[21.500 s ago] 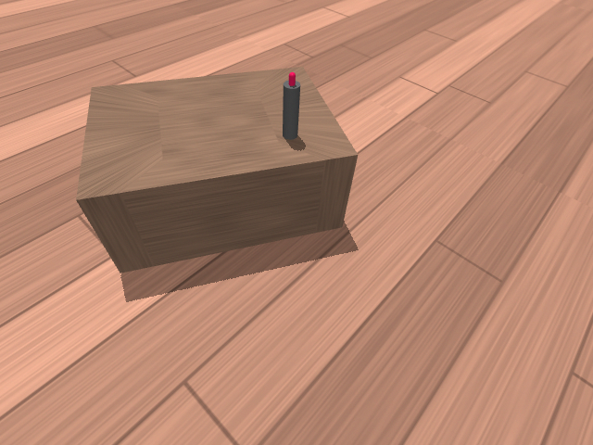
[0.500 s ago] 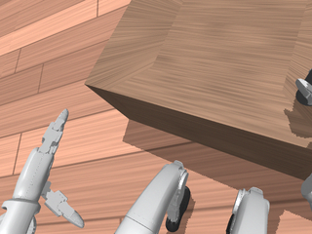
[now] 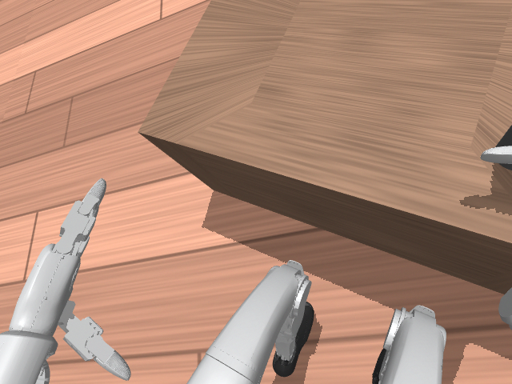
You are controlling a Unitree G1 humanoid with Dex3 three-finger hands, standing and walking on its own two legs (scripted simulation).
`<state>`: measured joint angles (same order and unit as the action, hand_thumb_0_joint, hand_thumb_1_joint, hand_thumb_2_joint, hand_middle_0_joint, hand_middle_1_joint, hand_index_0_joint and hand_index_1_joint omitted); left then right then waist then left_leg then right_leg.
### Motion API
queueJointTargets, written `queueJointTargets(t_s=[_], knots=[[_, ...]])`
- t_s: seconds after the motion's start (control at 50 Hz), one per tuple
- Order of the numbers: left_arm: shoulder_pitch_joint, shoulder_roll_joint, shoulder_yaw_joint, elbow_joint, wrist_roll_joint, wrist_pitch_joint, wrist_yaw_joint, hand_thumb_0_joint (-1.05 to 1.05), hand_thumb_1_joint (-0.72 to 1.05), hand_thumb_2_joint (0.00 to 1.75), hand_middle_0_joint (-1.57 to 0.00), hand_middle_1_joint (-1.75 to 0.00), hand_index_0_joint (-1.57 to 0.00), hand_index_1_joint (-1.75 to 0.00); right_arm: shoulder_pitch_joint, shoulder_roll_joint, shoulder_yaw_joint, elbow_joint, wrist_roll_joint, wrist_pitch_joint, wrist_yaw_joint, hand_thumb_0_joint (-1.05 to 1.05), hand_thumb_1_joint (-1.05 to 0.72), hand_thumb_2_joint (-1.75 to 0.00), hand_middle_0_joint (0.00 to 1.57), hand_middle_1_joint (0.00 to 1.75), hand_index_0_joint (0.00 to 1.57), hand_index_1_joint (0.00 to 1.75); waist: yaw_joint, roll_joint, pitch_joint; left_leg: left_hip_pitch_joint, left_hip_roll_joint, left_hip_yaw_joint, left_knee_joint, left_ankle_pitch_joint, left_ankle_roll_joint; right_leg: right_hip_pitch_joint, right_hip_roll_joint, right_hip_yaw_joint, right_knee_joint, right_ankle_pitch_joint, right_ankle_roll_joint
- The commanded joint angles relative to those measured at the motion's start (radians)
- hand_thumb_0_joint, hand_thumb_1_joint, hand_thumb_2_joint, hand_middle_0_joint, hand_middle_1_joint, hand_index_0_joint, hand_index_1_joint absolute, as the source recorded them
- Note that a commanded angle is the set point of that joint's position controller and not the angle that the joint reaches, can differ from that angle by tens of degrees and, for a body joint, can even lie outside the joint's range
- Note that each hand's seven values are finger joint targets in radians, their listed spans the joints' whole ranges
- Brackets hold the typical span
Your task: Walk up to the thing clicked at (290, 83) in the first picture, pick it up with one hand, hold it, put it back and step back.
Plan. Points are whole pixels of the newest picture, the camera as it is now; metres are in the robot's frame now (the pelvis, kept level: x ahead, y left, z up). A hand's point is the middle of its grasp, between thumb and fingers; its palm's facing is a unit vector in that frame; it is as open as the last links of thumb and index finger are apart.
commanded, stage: withdraw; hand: right
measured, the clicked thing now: out of the picture +0.54 -0.22 -0.01
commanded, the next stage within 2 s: rise in 0.38 s
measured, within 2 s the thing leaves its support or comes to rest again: neither
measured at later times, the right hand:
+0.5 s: hand out of the picture +0.55 -0.28 +0.08, palm faces +0.22 +0.98 -0.02, open 17.4 cm
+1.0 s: hand out of the picture +0.47 -0.37 +0.14, palm faces +0.41 +0.86 -0.29, open 17.1 cm
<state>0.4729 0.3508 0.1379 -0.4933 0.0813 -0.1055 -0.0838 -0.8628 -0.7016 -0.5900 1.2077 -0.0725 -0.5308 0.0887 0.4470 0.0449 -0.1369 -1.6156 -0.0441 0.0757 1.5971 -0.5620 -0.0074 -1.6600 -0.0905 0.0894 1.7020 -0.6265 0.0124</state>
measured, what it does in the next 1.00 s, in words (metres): rises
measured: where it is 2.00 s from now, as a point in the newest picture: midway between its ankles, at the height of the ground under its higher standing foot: (332, 375)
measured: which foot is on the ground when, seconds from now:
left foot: down 0.00-1.00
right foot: down 0.00-1.00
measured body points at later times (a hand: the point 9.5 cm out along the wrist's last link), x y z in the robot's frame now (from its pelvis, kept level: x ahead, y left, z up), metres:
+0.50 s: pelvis +0.01 +0.00 +0.05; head +0.18 -0.08 +0.46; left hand +0.18 +0.26 +0.13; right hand +0.53 -0.33 +0.08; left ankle +0.08 +0.12 -0.52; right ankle +0.06 -0.13 -0.52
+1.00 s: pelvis +0.04 -0.02 +0.14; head +0.14 -0.07 +0.58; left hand +0.24 +0.17 +0.13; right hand +0.44 -0.42 +0.16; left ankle +0.08 +0.12 -0.52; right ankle +0.06 -0.13 -0.52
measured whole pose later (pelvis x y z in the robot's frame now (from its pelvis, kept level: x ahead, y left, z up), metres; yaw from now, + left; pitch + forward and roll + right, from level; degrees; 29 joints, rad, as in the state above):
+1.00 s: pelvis +0.04 -0.02 +0.14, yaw -3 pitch +20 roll +5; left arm 0.35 0.21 -0.12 -0.03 0.01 0.10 -0.05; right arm -0.70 -0.68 -0.44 1.22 -0.08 -0.09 -0.02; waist 0.18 -0.02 -0.16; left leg -0.93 -0.03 0.04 1.00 -0.42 -0.03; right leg -0.99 -0.07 0.03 1.13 -0.49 -0.01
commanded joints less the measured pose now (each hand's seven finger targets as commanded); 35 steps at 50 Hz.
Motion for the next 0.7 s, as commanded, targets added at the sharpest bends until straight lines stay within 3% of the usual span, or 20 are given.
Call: queueJointTargets(t_s=[0.0,0.02,0.1,0.12,0.14,0.16,0.22,0.24,0.26,0.34,0.4,0.42,0.48,0.5,0.52,0.54,0.56,0.6,0.64,0.68], knots=[[0.067,0.173,0.165,-0.136,-0.01,-0.042,0.037,0.0,-0.58,0.07,-0.05,-0.05,-0.04,-0.06,-0.357,-0.218,-0.002,-0.219,0.01,-0.072,-0.008,0.0,0.56,0.0,0.17,0.06,0.17,0.06,-0.027,-0.441,-0.591,0.312,-0.027,-0.012,-0.178,0.255,0.04,0.528,0.029,0.002,-0.205,0.292,-0.024],[0.076,0.17,0.166,-0.119,-0.008,-0.042,0.038,0.0,-0.55,0.05,-0.06,-0.05,-0.05,-0.06,-0.346,-0.196,0.003,-0.201,0.012,-0.073,-0.008,0.0,0.51,-0.08,0.1,0.1,0.11,0.09,-0.012,-0.435,-0.565,0.297,-0.028,-0.01,-0.176,0.255,0.038,0.526,0.028,0.001,-0.2,0.292,-0.022],[0.056,0.197,0.194,-0.086,-0.011,-0.039,0.042,0.0,-0.55,0.05,-0.05,-0.05,-0.05,-0.06,-0.366,-0.262,-0.015,-0.275,0.005,-0.076,-0.007,0.0,0.5,-0.06,0.07,0.06,0.07,0.06,-0.037,-0.487,-0.599,0.287,-0.024,-0.009,-0.169,0.253,0.042,0.583,0.025,0.003,-0.213,0.323,-0.016],[0.049,0.198,0.191,-0.078,-0.012,-0.036,0.042,0.0,-0.56,0.06,-0.05,-0.05,-0.05,-0.06,-0.388,-0.278,-0.022,-0.299,0.007,-0.074,-0.007,0.0,0.5,-0.05,0.07,0.06,0.07,0.06,-0.043,-0.501,-0.627,0.296,-0.023,-0.009,-0.169,0.255,0.044,0.599,0.028,0.003,-0.219,0.331,-0.013],[0.046,0.177,0.169,-0.072,-0.008,-0.034,0.039,0.0,-0.56,0.06,-0.05,-0.04,-0.04,-0.05,-0.398,-0.293,-0.027,-0.329,0.008,-0.073,-0.01,0.0,0.53,-0.05,0.07,0.06,0.07,0.06,-0.07,-0.519,-0.651,0.315,-0.025,-0.016,-0.18,0.27,0.041,0.617,0.025,0.0,-0.22,0.349,-0.017],[0.062,0.169,0.162,-0.056,-0.011,-0.031,0.041,0.0,-0.55,0.05,-0.05,-0.05,-0.04,-0.05,-0.409,-0.291,-0.028,-0.355,0.012,-0.068,-0.006,0.0,0.54,-0.05,0.07,0.06,0.07,0.06,-0.062,-0.518,-0.675,0.323,-0.025,-0.012,-0.182,0.29,0.039,0.648,0.023,0.002,-0.219,0.382,-0.015],[0.063,0.182,0.155,-0.083,-0.017,-0.023,0.043,0.0,-0.55,0.05,-0.05,-0.04,-0.04,-0.05,-0.384,-0.322,-0.032,-0.392,0.015,-0.04,0.005,0.0,0.54,-0.04,0.06,0.05,0.06,0.05,-0.082,-0.548,-0.744,0.374,-0.025,-0.009,-0.203,0.316,0.041,0.729,0.025,0.003,-0.244,0.441,-0.009],[0.053,0.176,0.142,-0.084,-0.017,-0.016,0.043,0.0,-0.55,0.06,-0.05,-0.04,-0.04,-0.05,-0.381,-0.344,-0.034,-0.413,0.009,-0.027,0.008,0.0,0.57,-0.03,0.06,0.05,0.06,0.05,-0.101,-0.551,-0.737,0.399,-0.024,-0.015,-0.22,0.328,0.039,0.726,0.025,-0.001,-0.254,0.443,-0.013],[0.075,0.166,0.135,-0.069,-0.021,-0.007,0.045,0.0,-0.54,0.05,-0.05,-0.04,-0.04,-0.05,-0.347,-0.321,-0.024,-0.381,0.014,-0.009,0.016,0.0,0.55,-0.03,0.06,0.05,0.06,0.05,-0.09,-0.528,-0.708,0.42,-0.025,-0.014,-0.242,0.316,0.038,0.718,0.027,-0.003,-0.271,0.416,-0.012],[0.055,0.159,0.116,0.004,-0.033,0.012,0.055,0.0,-0.55,0.05,-0.05,-0.04,-0.04,-0.05,-0.344,-0.317,-0.025,-0.352,0.044,0.055,0.053,0.0,0.52,-0.04,0.07,0.05,0.06,0.05,-0.117,-0.498,-0.621,0.436,-0.019,-0.022,-0.299,0.284,0.039,0.706,0.029,-0.005,-0.325,0.374,-0.01],[-0.006,0.158,0.098,-0.005,-0.038,0.014,0.063,0.0,-0.56,0.05,-0.05,-0.04,-0.05,-0.05,-0.329,-0.259,0.003,-0.289,0.064,0.092,0.085,0.0,0.51,-0.05,0.06,0.05,0.06,0.05,-0.104,-0.393,-0.561,0.457,-0.02,-0.011,-0.342,0.263,0.04,0.692,0.026,0.002,-0.368,0.331,-0.015],[-0.007,0.143,0.085,0.016,-0.037,0.016,0.066,0.0,-0.57,0.06,-0.05,-0.04,-0.04,-0.05,-0.329,-0.235,0.023,-0.229,0.059,0.101,0.094,0.0,0.5,-0.05,0.07,0.05,0.07,0.05,-0.094,-0.35,-0.512,0.472,-0.023,-0.012,-0.359,0.258,0.038,0.651,0.03,0.001,-0.381,0.298,-0.022],[-0.031,0.108,0.031,0.03,-0.035,0.012,0.074,0.0,-0.6,0.09,-0.07,-0.06,-0.06,-0.08,-0.313,-0.21,0.031,-0.125,0.069,0.102,0.112,0.0,0.47,-0.02,0.08,0.03,0.08,0.03,-0.094,-0.236,-0.417,0.504,-0.021,-0.035,-0.408,0.209,0.029,0.552,0.032,-0.003,-0.404,0.204,-0.036],[-0.058,0.144,0.044,-0.05,-0.057,0.046,0.081,0.0,-0.58,0.07,-0.07,-0.06,-0.06,-0.07,-0.243,-0.471,-0.008,-0.04,-0.049,0.189,0.052,0.0,0.45,-0.07,0.05,0.06,0.06,0.06,-0.193,-0.27,-0.487,0.618,-0.01,-0.075,-0.46,0.19,0.023,0.625,0.037,-0.024,-0.471,0.219,-0.028],[0.005,0.133,0.033,-0.055,-0.057,0.068,0.078,0.0,-0.56,0.07,-0.07,-0.06,-0.06,-0.07,-0.332,-0.423,0.015,-0.086,-0.034,0.219,0.01,0.0,0.47,-0.07,0.05,0.06,0.06,0.06,-0.147,-0.295,-0.477,0.621,-0.015,-0.069,-0.481,0.188,0.021,0.655,0.032,-0.025,-0.491,0.215,-0.023],[0.04,0.127,0.027,-0.062,-0.054,0.078,0.071,0.0,-0.55,0.07,-0.07,-0.06,-0.06,-0.07,-0.382,-0.335,0.072,-0.113,-0.033,0.232,0.0,0.0,0.5,-0.06,0.05,0.06,0.06,0.06,-0.121,-0.297,-0.479,0.622,-0.018,-0.064,-0.494,0.21,0.021,0.701,0.034,-0.023,-0.503,0.233,-0.027],[0.098,0.131,0.035,-0.018,-0.053,0.091,0.066,0.0,-0.56,0.07,-0.07,-0.06,-0.06,-0.07,-0.372,-0.303,0.08,-0.07,-0.033,0.251,-0.006,0.0,0.5,-0.06,0.05,0.06,0.06,0.06,-0.115,-0.308,-0.451,0.609,-0.02,-0.05,-0.499,0.237,0.024,0.728,0.038,-0.024,-0.518,0.261,-0.024],[0.139,0.119,0.037,0.074,-0.059,0.112,0.062,0.0,-0.58,0.08,-0.07,-0.06,-0.05,-0.07,-0.39,-0.398,0.05,-0.132,-0.043,0.287,-0.035,0.0,0.51,-0.06,0.05,0.06,0.06,0.06,-0.152,-0.358,-0.484,0.635,-0.02,-0.047,-0.52,0.288,0.023,0.797,0.044,-0.034,-0.529,0.325,-0.025],[0.078,0.148,0.062,0.106,-0.059,0.124,0.06,0.0,-0.48,0.1,-0.05,-0.05,-0.04,-0.06,-0.451,-0.484,0.024,-0.227,-0.057,0.31,-0.062,0.0,0.48,-0.07,0.05,0.06,0.06,0.06,-0.189,-0.41,-0.578,0.657,-0.021,-0.03,-0.524,0.318,0.027,0.915,0.039,-0.032,-0.557,0.401,-0.017],[0.043,0.155,0.075,0.167,-0.06,0.137,0.061,0.0,-0.32,0.2,-0.12,-0.13,-0.11,-0.14,-0.439,-0.472,0.029,-0.233,-0.054,0.331,-0.086,0.0,0.47,-0.1,0.06,0.07,0.06,0.07,-0.207,-0.416,-0.605,0.667,-0.024,-0.018,-0.542,0.351,0.027,0.996,0.039,-0.033,-0.575,0.472,-0.014]])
